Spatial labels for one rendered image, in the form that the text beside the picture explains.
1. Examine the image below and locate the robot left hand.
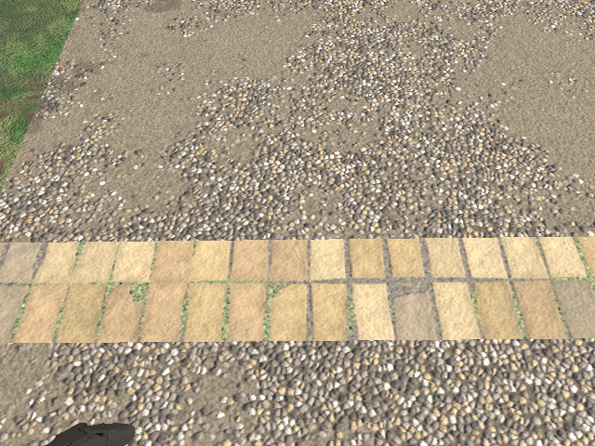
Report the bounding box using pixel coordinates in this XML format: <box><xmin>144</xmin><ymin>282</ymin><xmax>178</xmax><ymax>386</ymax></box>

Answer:
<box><xmin>45</xmin><ymin>423</ymin><xmax>135</xmax><ymax>446</ymax></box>

